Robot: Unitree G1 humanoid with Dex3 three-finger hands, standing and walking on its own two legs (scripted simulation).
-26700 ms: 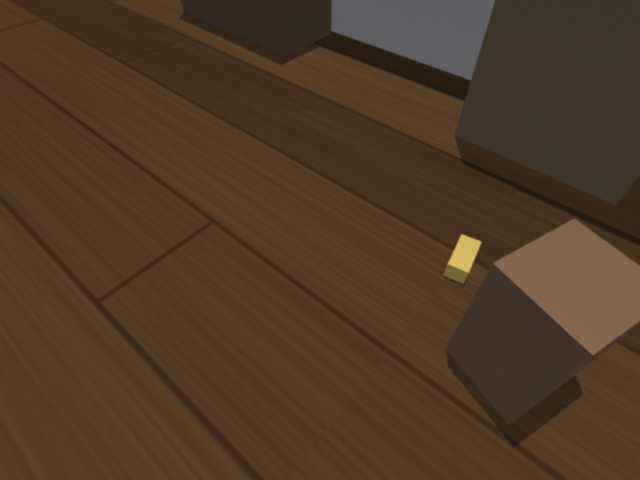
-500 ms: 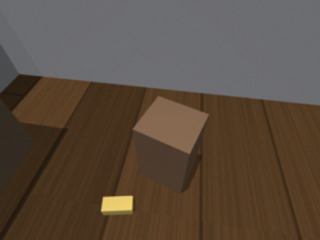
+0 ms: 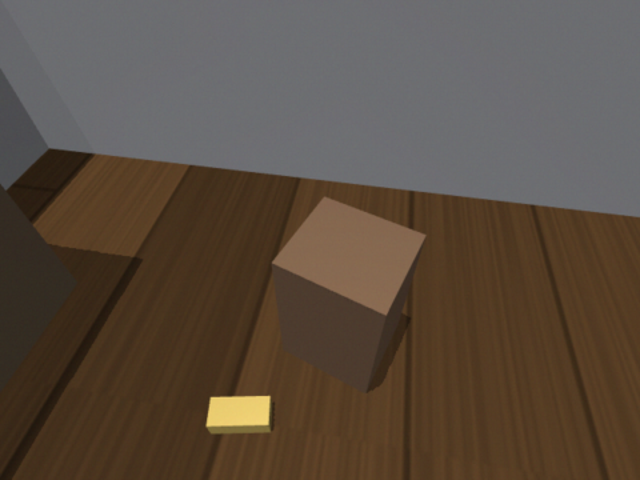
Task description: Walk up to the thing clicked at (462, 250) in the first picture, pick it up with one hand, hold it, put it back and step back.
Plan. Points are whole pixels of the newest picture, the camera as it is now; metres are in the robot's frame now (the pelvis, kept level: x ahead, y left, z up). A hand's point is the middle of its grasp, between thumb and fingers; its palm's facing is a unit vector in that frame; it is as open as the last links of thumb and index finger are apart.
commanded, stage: stand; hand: left
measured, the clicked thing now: (240, 414) +0.44 +0.23 -0.75
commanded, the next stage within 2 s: none
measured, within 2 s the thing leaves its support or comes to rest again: neither
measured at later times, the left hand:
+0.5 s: hand out of the picture +0.07 +0.25 -0.15, palm faces -0.02 -0.94 -0.35, open 7.4 cm
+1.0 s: hand out of the picture +0.06 +0.25 -0.16, palm faces -0.02 -0.94 -0.34, open 7.4 cm
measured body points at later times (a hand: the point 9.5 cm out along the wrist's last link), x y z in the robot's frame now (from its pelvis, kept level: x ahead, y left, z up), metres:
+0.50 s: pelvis -0.01 +0.00 +0.00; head +0.00 -0.01 +0.45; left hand +0.07 +0.30 -0.13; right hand +0.07 -0.31 -0.13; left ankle +0.01 +0.13 -0.75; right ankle +0.00 -0.13 -0.75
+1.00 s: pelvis +0.00 -0.01 +0.00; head +0.01 -0.01 +0.45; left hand +0.07 +0.29 -0.13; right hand +0.06 -0.31 -0.14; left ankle +0.01 +0.13 -0.75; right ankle +0.00 -0.14 -0.75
